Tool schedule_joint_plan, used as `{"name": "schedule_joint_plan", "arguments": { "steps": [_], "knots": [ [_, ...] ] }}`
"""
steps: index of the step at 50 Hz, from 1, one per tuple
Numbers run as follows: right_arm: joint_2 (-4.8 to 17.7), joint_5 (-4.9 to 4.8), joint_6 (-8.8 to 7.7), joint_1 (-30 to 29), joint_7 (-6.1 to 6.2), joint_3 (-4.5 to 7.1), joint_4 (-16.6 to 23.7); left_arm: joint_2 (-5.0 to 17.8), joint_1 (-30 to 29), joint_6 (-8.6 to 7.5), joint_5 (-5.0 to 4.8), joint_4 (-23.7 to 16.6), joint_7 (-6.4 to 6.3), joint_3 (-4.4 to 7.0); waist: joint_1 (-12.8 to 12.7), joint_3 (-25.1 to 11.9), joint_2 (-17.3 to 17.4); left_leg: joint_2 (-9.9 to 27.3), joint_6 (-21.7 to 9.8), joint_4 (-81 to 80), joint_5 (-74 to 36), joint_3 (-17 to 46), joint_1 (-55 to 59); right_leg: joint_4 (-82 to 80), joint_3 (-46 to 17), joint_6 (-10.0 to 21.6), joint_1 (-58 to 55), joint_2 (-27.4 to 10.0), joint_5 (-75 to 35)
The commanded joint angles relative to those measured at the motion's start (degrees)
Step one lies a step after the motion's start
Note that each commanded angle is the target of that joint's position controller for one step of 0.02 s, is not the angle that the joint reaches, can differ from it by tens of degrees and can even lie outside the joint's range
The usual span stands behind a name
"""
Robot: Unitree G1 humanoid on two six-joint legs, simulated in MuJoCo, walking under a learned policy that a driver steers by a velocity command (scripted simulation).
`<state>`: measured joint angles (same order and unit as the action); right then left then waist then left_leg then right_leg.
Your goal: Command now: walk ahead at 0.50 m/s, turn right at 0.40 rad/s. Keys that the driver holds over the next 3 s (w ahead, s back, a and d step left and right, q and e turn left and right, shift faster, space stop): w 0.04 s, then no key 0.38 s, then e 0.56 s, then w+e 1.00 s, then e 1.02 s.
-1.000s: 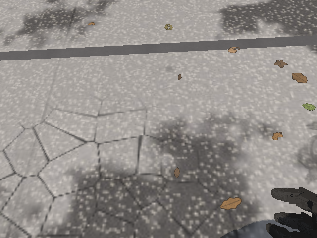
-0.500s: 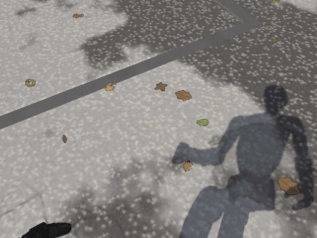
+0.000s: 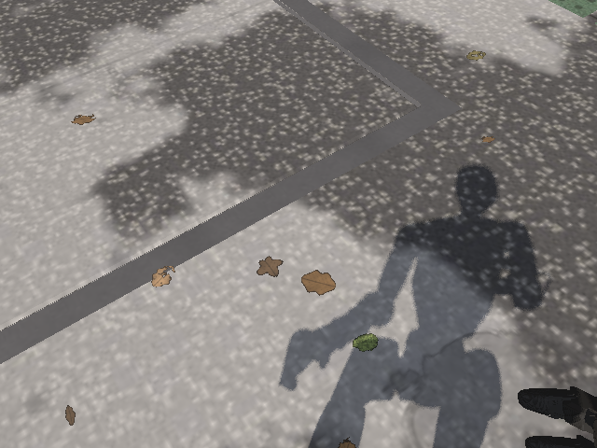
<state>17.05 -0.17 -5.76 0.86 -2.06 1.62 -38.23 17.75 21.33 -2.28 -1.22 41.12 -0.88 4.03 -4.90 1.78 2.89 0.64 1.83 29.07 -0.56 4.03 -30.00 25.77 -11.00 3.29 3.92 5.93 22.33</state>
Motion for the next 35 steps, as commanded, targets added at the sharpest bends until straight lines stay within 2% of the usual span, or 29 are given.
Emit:
{"name": "schedule_joint_plan", "arguments": {
  "steps": [1, 2, 3, 4, 5, 6, 7, 8, 10, 13, 15, 17, 19, 21, 22, 23, 24, 25, 27, 29, 31, 33, 34, 35],
  "knots": [
    [8.0, 0.26, -1.38, 5.1, 0.29, 3.39, 1.8, 6.5, -0.5, -0.12, 0.33, -2.2, -0.06, 1.63, 5.5, -3.1, -10.0, -0.5, -3.6, -2.4, 3.6, -2.5, 13.7, 2.5, -9.8, 5.9, 3.4, -12.4, -24.3],
    [10.1, 1.05, -1.67, 12.2, 0.58, 4.1, 1.1, 3.8, -0.3, -0.15, 0.91, -2.7, 0.16, 0.55, 8.7, -9.9, -7.2, 5.2, -6.9, -0.8, 3.4, 2.6, 25.9, 14.8, -6.7, 3.9, 7.1, -9.4, -23.0],
    [15.6, 2.43, -1.33, 18.4, 0.77, 5.52, -0.3, 0.9, 6.7, -0.55, -0.29, -3.3, -0.02, -0.46, 7.6, -18.6, 7.5, 17.6, -16.4, -3.6, 7.7, 25.2, 45.8, 35.5, 0.3, -1.5, 24.8, -1.1, -8.4],
    [12.7, 0.86, -0.9, 20.3, -0.03, 5.16, -1.5, 3.4, 8.3, -0.95, -0.53, -2.7, -0.28, -0.35, 7.8, -19.0, 13.9, 22.6, -19.7, -10.9, 13.1, 41.2, 48.0, 45.7, -0.6, -3.4, 34.2, 0.2, 11.9],
    [8.8, 0.07, -0.68, 17.0, 0.08, 3.97, -0.9, 7.7, 3.3, -0.78, -0.88, -2.6, -0.43, 0.86, 8.5, -11.5, 6.6, 21.5, -17.9, -10.9, 11.0, 35.2, 41.9, 50.4, -2.2, -3.9, 37.3, -2.1, 9.5],
    [6.9, 0.52, -0.25, 13.6, 0.25, 3.24, -0.1, 8.4, -1.3, -0.45, -0.23, -3.2, -0.69, 1.02, 8.0, -7.6, 1.6, 19.5, -16.4, -10.0, 1.4, 25.9, 35.0, 50.6, -0.2, -4.4, 35.6, -3.9, 6.6],
    [5.4, 0.78, 0.0, 11.2, 0.25, 2.61, -0.4, 7.9, -4.3, -0.26, 0.76, -4.1, -0.8, 1.06, 6.9, -4.4, -0.4, 17.1, -15.9, -9.9, -9.9, 18.9, 28.6, 47.7, 1.3, -4.8, 34.3, -5.3, 4.9],
    [4.4, 1.07, -0.13, 10.0, 0.27, 2.12, -0.8, 7.0, -4.8, 0.04, 1.26, -4.4, -0.78, 1.15, 5.3, -3.9, 0.2, 15.2, -15.0, -10.0, -18.3, 14.0, 24.8, 43.7, 2.1, -4.8, 31.3, -7.4, 3.6],
    [3.3, 1.13, -0.28, 9.0, 0.29, 1.62, -2.2, 3.4, -3.1, 0.67, 1.15, -3.5, -0.71, 0.25, 3.7, -4.6, 2.9, 11.9, -14.3, -11.2, -27.6, 7.3, 21.3, 35.0, 4.4, -5.6, 26.0, -8.1, 1.6],
    [6.1, 0.71, 0.45, 8.3, 1.06, 2.19, -3.9, 0.6, -4.4, 0.97, 1.52, -3.6, -0.76, -1.0, 3.5, -7.6, 3.8, 11.0, -14.8, -11.5, -34.6, 2.3, 20.3, 21.8, 6.8, -6.7, 19.7, -8.2, -5.2],
    [7.5, 0.19, 1.35, 8.9, 1.49, 2.49, -4.9, 0.9, -6.5, 1.08, 1.3, -3.5, -0.48, -1.1, 4.6, -8.8, 3.9, 10.5, -14.1, -11.8, -31.8, 0.6, 20.4, 15.5, 8.0, -6.6, 16.0, -7.5, -11.8],
    [7.7, -0.15, 2.07, 10.1, 1.59, 2.37, -5.9, 2.0, -8.9, 1.38, 1.24, -3.8, -0.23, -0.8, 5.5, -8.4, 3.6, 10.8, -13.7, -11.5, -25.7, 0.8, 20.9, 11.3, 8.2, -6.1, 14.1, -7.1, -14.8],
    [7.5, -0.45, 2.62, 9.8, 1.56, 2.1, -6.7, 2.4, -10.5, 1.57, 1.48, -4.1, -0.09, -0.52, 5.4, -6.8, 3.1, 10.9, -13.0, -10.4, -18.2, 1.6, 20.3, 6.1, 8.4, -4.8, 11.7, -6.8, -16.3],
    [6.0, -0.91, 2.8, 10.0, 1.47, 1.36, -7.6, 3.0, -10.9, 1.45, 2.12, -4.1, -0.18, -0.15, 4.3, -5.5, 1.9, 9.0, -9.9, -8.0, -8.0, 1.9, 18.0, -3.2, 8.0, -2.5, 5.6, -6.9, -23.7],
    [5.1, 0.1, 2.51, 11.7, 1.47, 0.99, -7.8, 6.0, -11.0, 1.49, 2.37, -4.8, -0.58, 0.5, 5.0, -6.5, -1.4, 6.9, -7.0, -5.3, -2.1, 0.3, 16.7, -2.9, 3.8, -0.8, 1.6, -11.1, -36.3],
    [4.9, 1.55, 2.17, 16.8, 1.38, 0.9, -8.0, 9.9, -12.3, 2.07, 2.31, -5.8, -0.99, 1.29, 8.7, -8.9, -8.1, 2.6, -4.3, -1.8, 10.1, -3.0, 12.9, 1.3, -1.8, 3.5, -3.2, -16.3, -46.4],
    [3.4, 1.53, 2.51, 17.2, 1.82, 0.38, -8.1, 7.5, -12.7, 2.8, 1.75, -5.6, -0.87, 0.93, 8.2, -10.8, -11.9, 0.5, -1.9, 0.0, 17.9, -5.7, 12.3, 1.2, -4.5, 7.4, -2.6, -17.9, -41.1],
    [4.4, 1.35, 3.22, 14.0, 2.3, 0.49, -7.2, 5.8, -13.3, 3.1, 1.17, -6.0, -0.38, 0.7, 6.6, -9.3, -11.3, -0.1, -0.9, 1.1, 18.4, -6.1, 12.1, 0.1, -6.5, 7.9, -0.1, -16.8, -33.9],
    [5.8, 0.98, 4.78, 11.8, 3.11, 1.18, -6.1, 7.0, -13.5, 3.22, 1.03, -6.3, 0.18, 1.26, 6.0, -6.8, -11.6, -1.0, -0.6, 4.3, 17.6, -6.5, 10.8, -0.4, -9.0, 8.0, 3.6, -15.9, -31.9],
    [5.6, 1.03, 5.63, 12.4, 3.36, 1.43, -5.4, 8.5, -13.2, 2.85, 0.96, -6.4, 0.27, 1.95, 6.5, -7.4, -12.9, -1.9, -0.7, 6.7, 19.9, -5.7, 10.5, -0.5, -11.6, 9.1, 4.4, -16.6, -36.5],
    [4.9, 0.86, 5.69, 12.3, 3.3, 1.46, -4.7, 8.3, -13.6, 2.65, 0.78, -6.8, 0.12, 2.17, 6.6, -8.8, -13.3, -2.5, -1.1, 8.2, 24.4, -4.5, 9.5, 0.0, -13.7, 9.9, 3.0, -17.3, -41.3],
    [4.8, 0.59, 5.58, 13.3, 3.07, 1.64, -4.8, 8.7, -15.4, 2.92, 0.33, -7.3, -0.27, 2.49, 7.5, -10.3, -12.7, -2.4, -1.6, 4.2, 22.3, -3.7, 12.0, 1.1, -13.6, 8.8, 3.9, -16.6, -42.0],
    [5.3, 0.59, 5.56, 14.9, 2.87, 1.87, -5.2, 8.5, -17.3, 3.42, -0.06, -8.1, -0.57, 2.54, 8.5, -10.7, -11.2, -1.4, -2.1, -0.7, 16.0, -3.8, 16.6, 2.6, -11.5, 6.8, 7.3, -14.6, -38.6],
    [8.2, 1.1, 5.77, 15.4, 2.85, 2.73, -5.2, 6.9, -18.6, 3.85, -0.36, -9.3, -0.73, 2.22, 8.0, -9.5, -5.4, 3.3, -4.0, -4.0, 7.7, -0.8, 20.9, 6.7, -6.8, 3.3, 13.8, -10.5, -30.7]
  ]
}}
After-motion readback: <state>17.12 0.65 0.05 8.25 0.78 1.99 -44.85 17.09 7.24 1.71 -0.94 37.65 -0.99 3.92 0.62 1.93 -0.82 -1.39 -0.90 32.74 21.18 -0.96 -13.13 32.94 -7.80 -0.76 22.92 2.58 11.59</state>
